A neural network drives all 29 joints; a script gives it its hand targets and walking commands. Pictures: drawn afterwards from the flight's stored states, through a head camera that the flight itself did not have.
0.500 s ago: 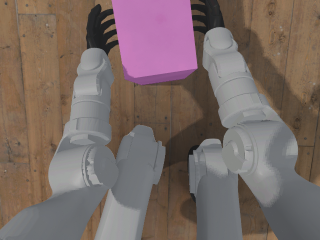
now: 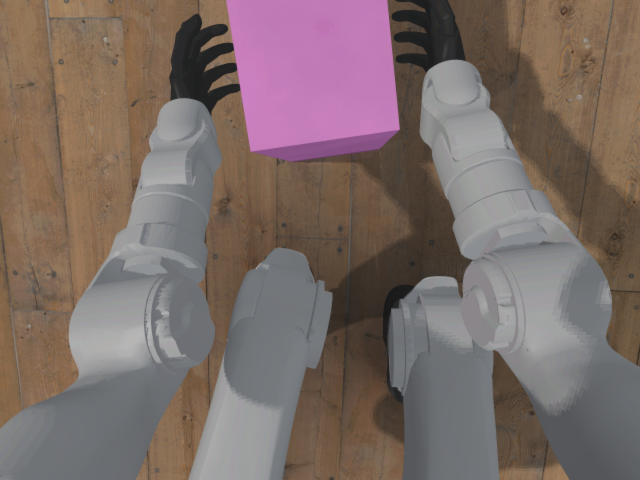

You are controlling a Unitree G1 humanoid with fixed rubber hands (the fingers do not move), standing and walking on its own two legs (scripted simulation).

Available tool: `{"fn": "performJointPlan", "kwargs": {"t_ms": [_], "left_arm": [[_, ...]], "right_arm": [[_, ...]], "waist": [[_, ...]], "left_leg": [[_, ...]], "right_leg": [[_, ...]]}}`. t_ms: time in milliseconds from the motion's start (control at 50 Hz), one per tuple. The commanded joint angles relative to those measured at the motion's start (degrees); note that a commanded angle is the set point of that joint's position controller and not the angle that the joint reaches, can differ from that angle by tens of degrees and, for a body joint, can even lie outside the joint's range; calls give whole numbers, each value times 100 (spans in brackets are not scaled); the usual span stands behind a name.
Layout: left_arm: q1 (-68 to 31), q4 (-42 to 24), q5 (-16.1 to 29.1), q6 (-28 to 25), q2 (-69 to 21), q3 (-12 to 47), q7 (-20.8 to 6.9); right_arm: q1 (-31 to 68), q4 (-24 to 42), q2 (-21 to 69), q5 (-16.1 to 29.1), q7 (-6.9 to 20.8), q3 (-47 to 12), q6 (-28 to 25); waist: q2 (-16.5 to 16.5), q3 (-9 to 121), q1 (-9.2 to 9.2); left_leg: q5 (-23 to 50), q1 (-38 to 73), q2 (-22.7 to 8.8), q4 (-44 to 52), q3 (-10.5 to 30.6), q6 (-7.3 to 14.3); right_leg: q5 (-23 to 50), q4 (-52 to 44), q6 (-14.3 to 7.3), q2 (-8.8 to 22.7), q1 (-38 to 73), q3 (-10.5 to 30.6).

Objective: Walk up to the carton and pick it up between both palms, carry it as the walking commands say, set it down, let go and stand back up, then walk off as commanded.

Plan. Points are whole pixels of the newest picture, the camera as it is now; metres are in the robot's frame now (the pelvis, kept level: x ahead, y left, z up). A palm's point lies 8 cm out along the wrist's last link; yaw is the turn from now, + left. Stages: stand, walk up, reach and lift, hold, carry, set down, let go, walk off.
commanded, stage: set down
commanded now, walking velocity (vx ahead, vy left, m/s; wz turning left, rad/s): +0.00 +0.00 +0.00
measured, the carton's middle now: (316, 32) +0.57 +0.09 -0.26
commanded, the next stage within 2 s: let go in 1.56 s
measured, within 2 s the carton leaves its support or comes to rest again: neither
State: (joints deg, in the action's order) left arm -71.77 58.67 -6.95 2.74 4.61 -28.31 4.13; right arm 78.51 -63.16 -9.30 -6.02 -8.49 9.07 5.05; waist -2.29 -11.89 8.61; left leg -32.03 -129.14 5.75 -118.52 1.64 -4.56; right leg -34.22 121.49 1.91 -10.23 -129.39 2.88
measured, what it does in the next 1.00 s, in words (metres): rises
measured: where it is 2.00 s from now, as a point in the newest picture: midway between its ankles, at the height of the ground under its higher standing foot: (342, 348)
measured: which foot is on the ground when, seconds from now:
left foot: down 0.00-1.00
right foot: down 0.00-1.00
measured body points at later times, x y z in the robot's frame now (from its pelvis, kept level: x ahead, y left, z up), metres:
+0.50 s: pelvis -0.02 +0.01 +0.02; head +0.32 +0.05 +0.31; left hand +0.48 +0.23 -0.12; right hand +0.54 -0.05 -0.12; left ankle +0.11 +0.12 -0.36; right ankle +0.09 -0.10 -0.36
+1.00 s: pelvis +0.01 -0.01 +0.15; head +0.37 +0.01 +0.41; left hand +0.49 +0.23 -0.01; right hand +0.54 -0.09 -0.02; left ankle +0.12 +0.13 -0.36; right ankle +0.09 -0.10 -0.36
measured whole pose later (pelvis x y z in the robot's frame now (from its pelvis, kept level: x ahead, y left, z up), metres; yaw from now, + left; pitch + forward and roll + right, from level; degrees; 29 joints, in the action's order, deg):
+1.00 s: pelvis +0.01 -0.01 +0.15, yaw -1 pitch +31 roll +3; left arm -63.7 35.1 3.7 8.3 7.4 -21.6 6.6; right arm 66.3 -35.6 -14.0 2.2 -10.1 1.8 12.9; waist -2.3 -25.5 7.7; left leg -28.3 -95.1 3.4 -93.5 1.5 -2.3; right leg -32.3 96.0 -0.1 -8.4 -94.4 4.5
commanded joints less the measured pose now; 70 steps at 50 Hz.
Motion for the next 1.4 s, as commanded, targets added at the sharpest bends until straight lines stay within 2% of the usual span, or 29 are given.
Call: {"fn": "performJointPlan", "kwargs": {"t_ms": [0,60,200,240,260,320,360,400,440,500,540,640,720,740,780,860,900,940,980,1020,1080,1120,1140,1160,1220,1240,1300,1340,1380], "left_arm": [[-1092,-775,847,-423,1308,411,158],[-1234,-940,1252,-493,1377,872,165],[-1558,-2215,1995,-359,1506,1500,267],[-1777,-2833,2076,-152,1600,1521,360],[-1849,-3065,2064,-14,1689,1462,420],[-1598,-3240,1848,424,1702,1328,640],[-1431,-2596,1593,576,1624,1256,717],[-1248,-1808,1229,494,1423,1143,729],[-1134,-1277,997,341,1206,1119,678],[-864,-863,865,126,810,1035,568],[-911,-722,962,56,683,990,444],[-1040,-1572,1441,33,560,1398,225],[-709,-2356,1517,133,1029,1105,227],[-565,-2552,1409,147,1253,877,257],[-244,-2396,1273,238,1441,591,279],[129,-3107,900,292,1678,240,363],[284,-3354,963,350,1573,268,314],[440,-3550,1195,468,1323,474,232],[467,-3774,1259,582,1377,464,189],[347,-4219,1529,723,1185,698,159],[-367,-5466,1632,889,1281,1072,198],[-811,-5250,1524,1056,1323,1243,211],[-742,-4745,1368,1100,1309,1194,225],[-493,-4718,1257,1071,1325,1147,257],[122,-3402,1072,1026,786,1194,328],[294,-2994,1038,969,625,1144,343],[303,-2428,1021,877,250,1244,332],[266,-1656,829,779,-1,1262,291],[-3,-1500,563,613,-56,1150,263]], "right_arm": [[1703,979,-211,593,-133,-688,-212],[1766,1144,-226,965,-106,-974,-252],[1965,2434,-791,1224,-152,-1097,-189],[2179,3046,-787,1436,-200,-1172,-5],[2265,3265,-628,1611,-215,-1330,119],[2053,2930,-618,1566,-241,-1147,549],[1942,1996,-888,1333,-89,-851,692],[1757,1138,-1149,1059,77,-447,553],[1528,694,-1423,848,137,-150,287],[1370,913,-1084,682,67,67,-72],[1381,878,-929,572,34,78,-129],[1035,1060,-611,201,-76,-74,-23],[790,1928,-368,224,-183,-234,160],[809,2293,-268,335,-185,-375,212],[954,2653,-308,374,-175,-508,305],[1027,3705,-198,757,-109,-881,447],[973,4211,-210,895,-133,-1037,519],[926,4672,-267,995,-173,-1114,621],[725,4449,-194,1021,-241,-1213,815],[626,4541,-296,1010,-340,-1179,966],[416,4473,-688,816,-482,-581,1116],[518,3913,-1004,709,-476,-159,1183],[402,3291,-1057,613,-421,40,1177],[284,3349,-1072,589,-364,130,1107],[19,2637,-1086,219,-132,413,866],[19,2558,-1008,160,-39,441,752],[141,2354,-963,148,175,537,506],[96,1419,-852,84,373,640,392],[115,940,-876,-119,551,875,260]], "waist": [[-663,5960,627],[-512,6440,613],[-313,8665,221],[-274,9850,335],[-300,10366,522],[-29,10065,679],[243,8032,655],[414,5944,501],[455,5301,321],[171,5341,138],[36,5440,62],[-76,6767,-275],[-309,8089,-14],[-433,8391,262],[-892,8294,493],[-1130,9454,1113],[-1205,9890,1172],[-1170,10333,1051],[-913,10528,1186],[-619,11009,1016],[338,11242,432],[1029,10080,54],[1170,9201,-33],[1155,9082,-52],[697,7826,-389],[383,7710,-407],[65,7509,-536],[246,6155,-496],[458,5281,-525]], "left_leg": [[2431,2925,-297,731,-480,204],[2806,3313,-317,721,-423,227],[3432,5003,-265,643,-416,191],[3482,5953,-224,732,-481,171],[3392,6303,-189,767,-551,188],[3468,7045,-111,1076,-482,89],[2194,6391,-184,1483,-248,103],[947,5548,-261,1811,59,115],[777,5086,-262,1841,111,115],[1594,4616,-202,1762,-182,159],[1557,4195,-194,1886,-347,168],[1688,4174,-139,2278,-501,121],[2397,4788,-67,2490,-540,142],[2618,4969,-36,2551,-586,173],[2537,4693,-33,2682,-601,243],[3221,5567,22,2932,-630,344],[3565,5747,46,3077,-671,365],[3771,5978,74,3234,-646,358],[3845,6204,119,3441,-717,317],[4174,6866,158,3586,-700,252],[5189,9001,99,3748,-482,107],[4504,9732,-52,3932,-337,8],[3875,9603,-117,4063,-285,-42],[3920,9902,-139,4251,-231,-68],[3571,9375,-193,4676,-119,-73],[3650,9217,-189,4815,-96,-28],[3351,9145,-233,5298,-25,15],[2467,8646,-344,5725,87,-17],[1573,8345,-421,6114,277,-68]], "right_leg": [[1984,-961,174,302,3161,-11],[2144,-831,129,313,3146,-46],[2239,-604,78,309,4122,-310],[2156,-622,92,289,4933,-426],[2080,-661,99,276,5412,-468],[1698,-781,90,183,4848,-662],[528,-925,-30,254,3457,-648],[-312,-1023,-84,344,2032,-652],[-214,-1190,-124,355,1783,-580],[317,-1588,-123,324,2181,-430],[358,-1882,-112,303,2630,-328],[911,-2427,-122,308,4228,-238],[1696,-2738,-63,279,5412,-251],[1878,-2813,-6,271,5703,-233],[1928,-2994,86,283,6077,-201],[2671,-3179,207,251,7247,-114],[3312,-3366,221,256,8041,-24],[3873,-3484,197,269,8763,-8],[4089,-3618,183,295,9215,100],[4162,-3780,154,278,9464,109],[3589,-4161,80,128,8393,-119],[2270,-4448,-26,109,6940,-308],[1580,-4558,-49,175,6303,-376],[1565,-4701,-62,216,6221,-421],[1487,-5124,-59,243,6051,-452],[1651,-5233,-36,226,6266,-461],[1753,-5577,-22,243,6601,-486],[1088,-5840,-47,338,5948,-419],[666,-6022,-93,428,5532,-356]]}}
